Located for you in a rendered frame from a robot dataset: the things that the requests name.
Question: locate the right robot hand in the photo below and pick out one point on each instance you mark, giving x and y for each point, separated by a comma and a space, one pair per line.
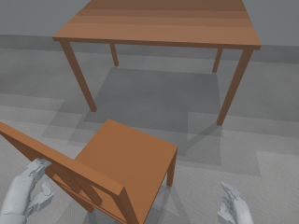
239, 212

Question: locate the chair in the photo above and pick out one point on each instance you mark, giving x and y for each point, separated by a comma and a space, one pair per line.
119, 172

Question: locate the left robot forearm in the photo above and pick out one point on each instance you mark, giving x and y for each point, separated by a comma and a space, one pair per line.
13, 219

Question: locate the table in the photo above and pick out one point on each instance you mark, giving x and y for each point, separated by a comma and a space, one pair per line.
209, 24

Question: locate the left robot hand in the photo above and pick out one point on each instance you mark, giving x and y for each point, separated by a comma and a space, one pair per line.
19, 192

